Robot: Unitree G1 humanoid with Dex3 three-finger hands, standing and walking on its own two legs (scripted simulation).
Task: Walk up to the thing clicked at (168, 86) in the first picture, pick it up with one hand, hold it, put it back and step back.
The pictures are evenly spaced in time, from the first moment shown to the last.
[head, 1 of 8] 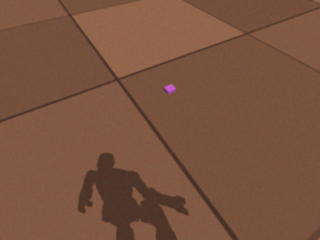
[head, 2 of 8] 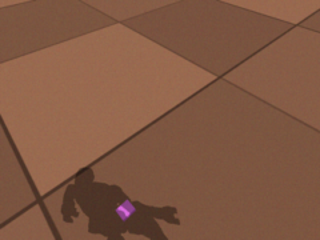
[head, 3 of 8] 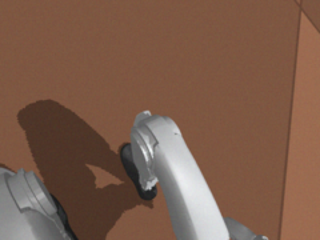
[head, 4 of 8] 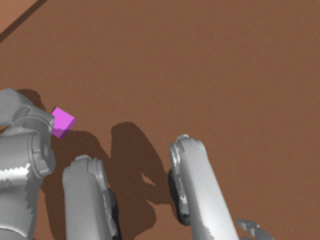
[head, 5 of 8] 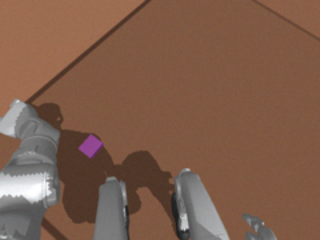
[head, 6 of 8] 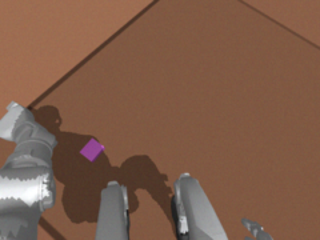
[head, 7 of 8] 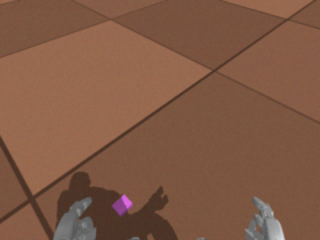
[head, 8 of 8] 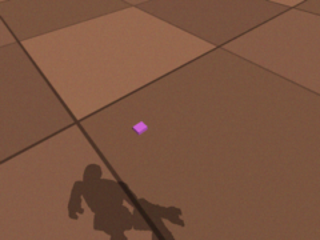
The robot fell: no
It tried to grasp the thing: yes
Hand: left
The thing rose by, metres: 0.00
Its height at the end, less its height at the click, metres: +0.00
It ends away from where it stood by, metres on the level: 0.00
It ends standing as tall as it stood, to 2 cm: yes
